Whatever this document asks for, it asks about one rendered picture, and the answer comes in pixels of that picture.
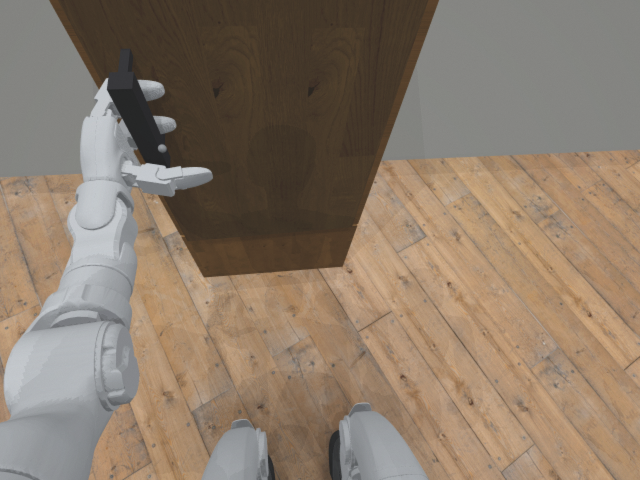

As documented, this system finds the robot left upper arm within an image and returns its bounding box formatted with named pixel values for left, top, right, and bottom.
left=0, top=321, right=140, bottom=480

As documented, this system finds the handle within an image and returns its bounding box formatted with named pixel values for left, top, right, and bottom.
left=107, top=49, right=170, bottom=168

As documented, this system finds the left robot forearm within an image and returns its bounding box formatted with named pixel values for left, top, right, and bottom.
left=4, top=180, right=138, bottom=415

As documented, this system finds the cupboard door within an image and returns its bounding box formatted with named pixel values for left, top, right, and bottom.
left=58, top=0, right=428, bottom=241

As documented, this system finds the right robot thigh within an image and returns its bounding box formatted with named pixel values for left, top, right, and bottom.
left=339, top=411, right=429, bottom=480

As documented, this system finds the robot thigh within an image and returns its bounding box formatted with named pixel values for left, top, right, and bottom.
left=201, top=427, right=269, bottom=480
left=339, top=411, right=429, bottom=480

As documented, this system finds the left robot thigh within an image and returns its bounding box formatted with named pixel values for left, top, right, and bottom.
left=201, top=427, right=269, bottom=480

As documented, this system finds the left robot hand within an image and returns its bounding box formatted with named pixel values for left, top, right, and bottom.
left=80, top=78, right=213, bottom=197

